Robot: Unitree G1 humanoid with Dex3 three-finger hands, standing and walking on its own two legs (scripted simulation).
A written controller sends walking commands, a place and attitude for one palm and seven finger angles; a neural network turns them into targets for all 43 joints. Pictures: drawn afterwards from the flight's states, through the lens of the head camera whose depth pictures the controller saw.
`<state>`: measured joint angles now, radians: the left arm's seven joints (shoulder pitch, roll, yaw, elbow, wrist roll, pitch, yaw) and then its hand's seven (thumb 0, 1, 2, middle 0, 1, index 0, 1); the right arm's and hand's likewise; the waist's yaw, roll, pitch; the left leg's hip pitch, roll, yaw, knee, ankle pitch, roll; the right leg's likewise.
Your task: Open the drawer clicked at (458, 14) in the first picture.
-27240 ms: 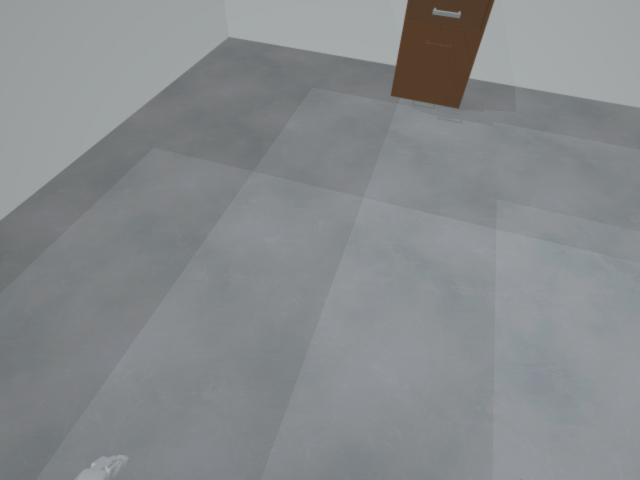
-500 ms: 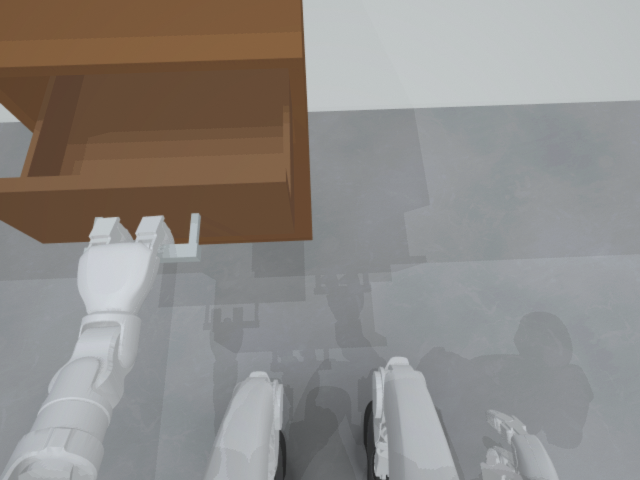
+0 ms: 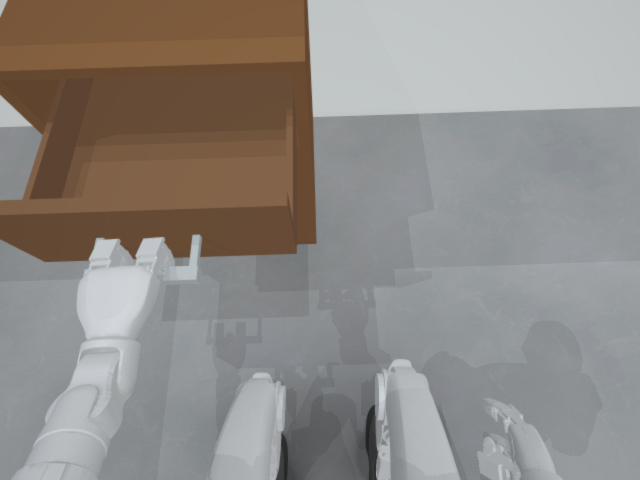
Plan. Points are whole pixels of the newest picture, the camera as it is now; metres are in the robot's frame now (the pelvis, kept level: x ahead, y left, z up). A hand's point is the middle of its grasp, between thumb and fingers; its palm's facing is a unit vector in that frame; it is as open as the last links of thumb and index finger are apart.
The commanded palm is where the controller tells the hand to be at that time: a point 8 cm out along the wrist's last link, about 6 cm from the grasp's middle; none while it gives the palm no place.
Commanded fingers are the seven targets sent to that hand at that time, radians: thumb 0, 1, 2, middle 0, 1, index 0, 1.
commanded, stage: pull the drawer open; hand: left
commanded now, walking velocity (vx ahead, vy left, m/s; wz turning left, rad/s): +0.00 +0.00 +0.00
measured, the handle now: (145, 261) +0.38 +0.25 -0.05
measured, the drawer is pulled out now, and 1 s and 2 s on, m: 0.21 0.28 0.30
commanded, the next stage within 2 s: open the thumb to release the handle in 1.48 s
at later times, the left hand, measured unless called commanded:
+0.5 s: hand (136, 332) +0.29 +0.25 -0.07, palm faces -0.05 -0.03 -1.00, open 5.2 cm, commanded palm +0.26 +0.26 -0.03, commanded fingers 0.00 0.90 0.90 -0.40 -1.35 -0.40 -1.35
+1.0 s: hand (132, 362) +0.26 +0.25 -0.07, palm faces -0.06 -0.04 -1.00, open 5.2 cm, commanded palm +0.22 +0.26 -0.03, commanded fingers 0.00 0.90 0.90 -0.40 -1.35 -0.40 -1.35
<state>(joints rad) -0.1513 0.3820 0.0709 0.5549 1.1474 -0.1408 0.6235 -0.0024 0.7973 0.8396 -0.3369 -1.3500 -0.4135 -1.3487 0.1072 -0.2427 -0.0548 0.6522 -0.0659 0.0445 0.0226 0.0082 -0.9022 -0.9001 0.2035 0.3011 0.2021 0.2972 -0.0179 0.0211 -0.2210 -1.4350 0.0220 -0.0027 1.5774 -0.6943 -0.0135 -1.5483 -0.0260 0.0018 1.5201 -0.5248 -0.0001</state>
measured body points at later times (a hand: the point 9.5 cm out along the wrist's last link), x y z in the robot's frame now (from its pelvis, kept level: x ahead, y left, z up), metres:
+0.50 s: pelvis +0.00 +0.00 +0.00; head +0.16 -0.01 +0.42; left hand +0.29 +0.25 -0.02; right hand +0.18 -0.25 -0.14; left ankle +0.01 +0.13 -0.55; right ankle +0.08 -0.12 -0.55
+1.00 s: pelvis +0.00 -0.01 -0.01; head +0.16 -0.02 +0.42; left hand +0.25 +0.25 -0.02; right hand +0.20 -0.24 -0.15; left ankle +0.01 +0.13 -0.55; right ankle +0.08 -0.12 -0.55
